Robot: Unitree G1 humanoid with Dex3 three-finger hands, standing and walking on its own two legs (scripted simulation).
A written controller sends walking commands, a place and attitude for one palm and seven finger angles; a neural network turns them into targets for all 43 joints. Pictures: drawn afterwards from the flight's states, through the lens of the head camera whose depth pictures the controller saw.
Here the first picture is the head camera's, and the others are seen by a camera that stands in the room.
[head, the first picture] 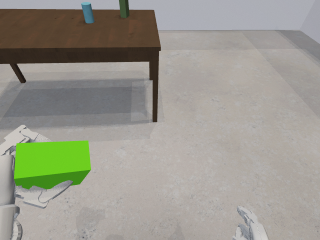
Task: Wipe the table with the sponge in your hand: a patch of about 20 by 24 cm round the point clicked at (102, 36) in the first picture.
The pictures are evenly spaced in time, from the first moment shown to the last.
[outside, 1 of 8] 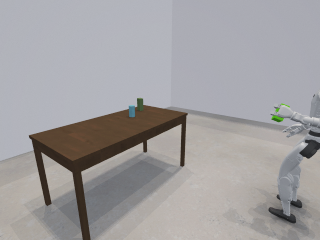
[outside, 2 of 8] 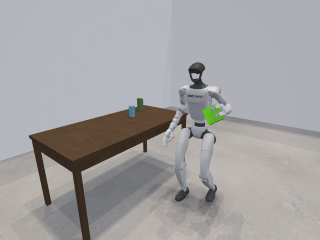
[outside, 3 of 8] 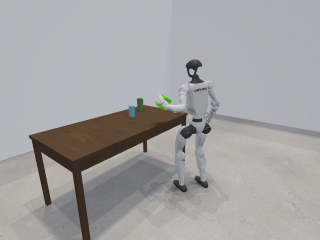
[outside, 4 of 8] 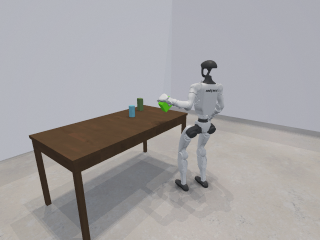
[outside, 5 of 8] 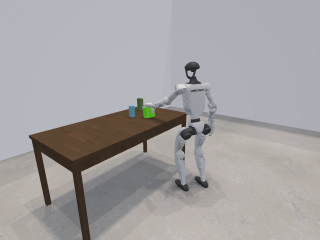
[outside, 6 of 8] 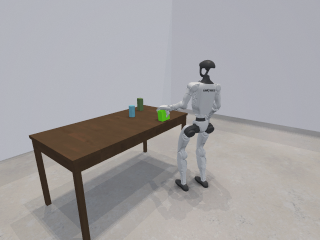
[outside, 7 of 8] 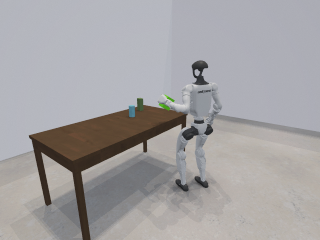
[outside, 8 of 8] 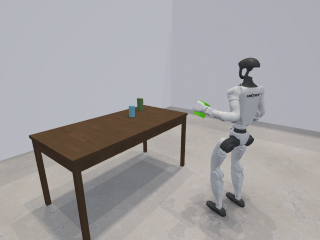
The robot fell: no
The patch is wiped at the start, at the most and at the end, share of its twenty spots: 0.00 1.00 1.00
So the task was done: yes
